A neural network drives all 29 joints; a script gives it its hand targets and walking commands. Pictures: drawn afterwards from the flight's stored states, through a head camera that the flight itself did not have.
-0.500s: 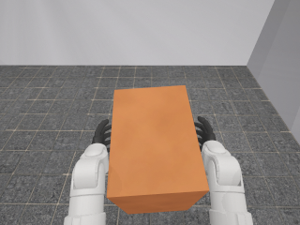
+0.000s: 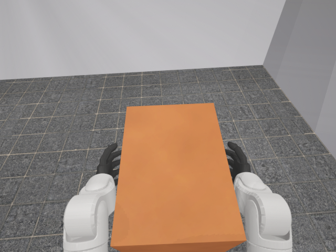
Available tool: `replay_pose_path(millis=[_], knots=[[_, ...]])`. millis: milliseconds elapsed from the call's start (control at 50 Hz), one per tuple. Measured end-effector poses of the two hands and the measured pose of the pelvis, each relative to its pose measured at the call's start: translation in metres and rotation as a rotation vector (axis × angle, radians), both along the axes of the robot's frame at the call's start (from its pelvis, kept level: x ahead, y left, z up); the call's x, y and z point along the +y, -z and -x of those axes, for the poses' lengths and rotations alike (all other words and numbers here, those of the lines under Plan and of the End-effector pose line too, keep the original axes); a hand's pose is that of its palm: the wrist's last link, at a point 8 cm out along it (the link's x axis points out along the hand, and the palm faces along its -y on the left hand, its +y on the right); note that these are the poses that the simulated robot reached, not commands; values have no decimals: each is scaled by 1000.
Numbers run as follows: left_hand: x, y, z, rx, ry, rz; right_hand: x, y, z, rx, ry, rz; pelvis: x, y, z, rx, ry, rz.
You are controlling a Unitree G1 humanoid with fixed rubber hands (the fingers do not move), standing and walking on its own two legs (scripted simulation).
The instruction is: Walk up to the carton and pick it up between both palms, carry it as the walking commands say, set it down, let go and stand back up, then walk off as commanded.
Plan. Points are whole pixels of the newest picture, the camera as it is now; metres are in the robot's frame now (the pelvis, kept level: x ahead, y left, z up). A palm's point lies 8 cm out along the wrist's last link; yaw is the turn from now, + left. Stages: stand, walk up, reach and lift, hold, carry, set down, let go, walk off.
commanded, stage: carry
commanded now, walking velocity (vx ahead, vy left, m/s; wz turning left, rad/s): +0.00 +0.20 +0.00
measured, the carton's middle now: (173, 188) +0.26 +0.00 +0.03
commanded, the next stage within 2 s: none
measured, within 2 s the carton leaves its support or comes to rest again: neither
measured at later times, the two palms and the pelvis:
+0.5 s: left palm (41, 208) +0.20 +0.26 +0.08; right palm (182, 196) +0.21 -0.02 +0.09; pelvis -0.04 +0.11 +0.00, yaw +1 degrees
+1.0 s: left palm out of the picture +0.17 +0.34 +0.10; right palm (141, 212) +0.18 +0.06 +0.11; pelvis -0.07 +0.19 +0.00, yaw +0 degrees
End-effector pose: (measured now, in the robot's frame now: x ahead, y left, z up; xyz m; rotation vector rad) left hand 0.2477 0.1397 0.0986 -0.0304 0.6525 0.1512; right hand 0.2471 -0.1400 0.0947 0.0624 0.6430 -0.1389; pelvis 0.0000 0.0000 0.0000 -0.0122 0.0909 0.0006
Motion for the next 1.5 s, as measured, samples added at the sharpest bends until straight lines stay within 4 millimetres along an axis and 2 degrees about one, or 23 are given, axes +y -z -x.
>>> replay_pose_path(millis=[40, 100, 200, 320, 400, 460, 620, 700, 880, 1000, 1080, 1180, 1400, 1500], knots=[[-3, 1, 2, -11, 11, -13, -3, 3, 4, -12, 11, -14, 1, 4, 3, 1, 9, -7], [-1, 3, 11, 25, 20, -25, -1, 8, 14, 24, 21, -25, 6, 0, 8, -8, 4, -18], [19, -1, 23, 37, 7, -26, 18, 2, 22, 36, 9, -27, 24, -9, 15, -18, 7, -47], [64, 0, 29, -6, -15, -3, 64, -5, 21, -7, -12, -3, 63, -4, 24, -11, -10, -51], [101, 14, 38, 12, -45, 32, 101, 4, 25, 12, -44, 35, 90, 3, 29, -17, -15, -41], [116, 18, 48, 43, -55, 40, 117, 7, 33, 42, -55, 46, 102, 0, 34, -17, -14, -14], [129, 7, 55, -9, -24, -5, 129, 7, 48, -10, -24, 5, 124, 6, 46, -12, -1, -19], [136, 3, 61, 16, 1, -22, 136, 6, 60, 15, -1, -7, 137, 0, 49, -27, -4, -16], [181, 1, 72, -6, -9, 11, 180, -8, 67, -7, -15, 32, 177, -1, 59, -40, -7, -15], [200, -1, 80, 4, -26, 25, 200, -11, 72, 4, -32, 46, 192, -4, 66, -40, -5, -15], [201, -5, 81, 4, -17, 24, 200, -14, 75, 3, -22, 45, 194, -6, 70, -38, -4, -11], [189, -9, 79, 1, 4, 22, 188, -17, 81, 1, -1, 43, 187, -9, 75, -29, 1, -3], [132, -5, 83, 9, 41, -15, 132, -5, 93, 10, 36, 9, 142, -5, 89, -23, 19, 13], [113, 2, 84, 10, 51, -18, 113, 2, 96, 11, 45, 7, 124, 1, 91, -33, 16, 17]])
